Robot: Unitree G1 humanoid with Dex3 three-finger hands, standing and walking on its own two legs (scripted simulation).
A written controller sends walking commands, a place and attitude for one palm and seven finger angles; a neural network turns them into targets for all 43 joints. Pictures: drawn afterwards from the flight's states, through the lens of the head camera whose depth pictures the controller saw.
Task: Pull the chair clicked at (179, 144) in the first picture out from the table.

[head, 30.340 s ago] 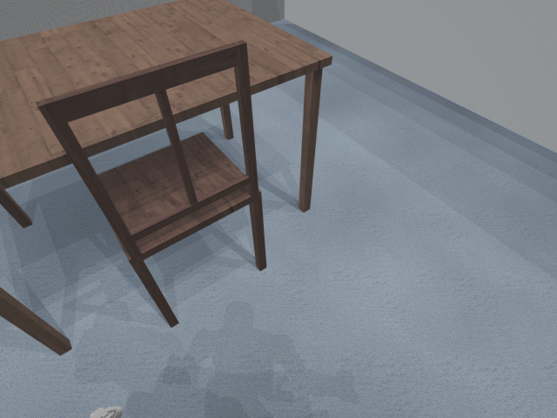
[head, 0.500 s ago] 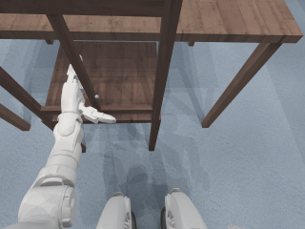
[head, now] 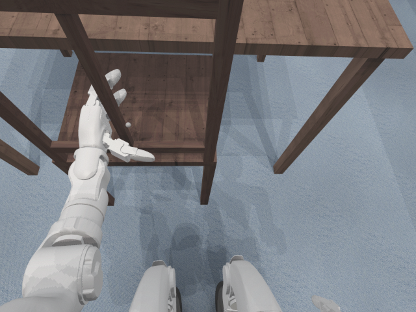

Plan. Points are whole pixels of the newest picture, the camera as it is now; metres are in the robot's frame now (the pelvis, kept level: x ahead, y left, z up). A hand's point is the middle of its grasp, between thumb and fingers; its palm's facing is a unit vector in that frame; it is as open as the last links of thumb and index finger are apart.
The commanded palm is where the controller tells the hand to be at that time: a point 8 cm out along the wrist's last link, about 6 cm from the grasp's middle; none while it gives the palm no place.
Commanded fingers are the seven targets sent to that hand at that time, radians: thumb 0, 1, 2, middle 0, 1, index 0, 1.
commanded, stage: hook a spindle and tug to test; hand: left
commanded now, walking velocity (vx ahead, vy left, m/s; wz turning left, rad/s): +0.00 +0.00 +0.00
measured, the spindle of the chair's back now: (107, 99) +0.49 +0.16 +0.07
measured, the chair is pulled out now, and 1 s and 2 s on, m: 0.00 0.02 0.11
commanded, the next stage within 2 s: step backward, pulling the chair out in 1.20 s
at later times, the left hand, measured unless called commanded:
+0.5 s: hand (126, 125) +0.46 +0.13 +0.02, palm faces -0.02 -1.00 -0.03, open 6.9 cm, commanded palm +0.44 +0.18 +0.02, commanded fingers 0.00 0.90 0.90 -0.50 -1.45 -0.50 -1.45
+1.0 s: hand (128, 134) +0.44 +0.13 +0.02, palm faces -0.03 -1.00 -0.02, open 5.0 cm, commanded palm +0.41 +0.17 +0.02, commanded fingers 0.00 0.90 0.90 -0.50 -1.45 -0.50 -1.45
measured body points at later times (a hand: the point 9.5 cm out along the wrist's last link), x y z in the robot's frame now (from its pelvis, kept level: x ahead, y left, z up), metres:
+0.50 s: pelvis +0.00 +0.01 +0.00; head +0.14 +0.02 +0.43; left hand +0.46 +0.19 +0.03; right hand +0.06 -0.25 -0.12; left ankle +0.02 +0.10 -0.62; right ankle +0.02 -0.10 -0.62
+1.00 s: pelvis +0.02 +0.01 +0.01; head +0.16 +0.02 +0.44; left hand +0.44 +0.18 +0.03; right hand +0.10 -0.24 -0.11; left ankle +0.02 +0.10 -0.62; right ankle +0.02 -0.10 -0.62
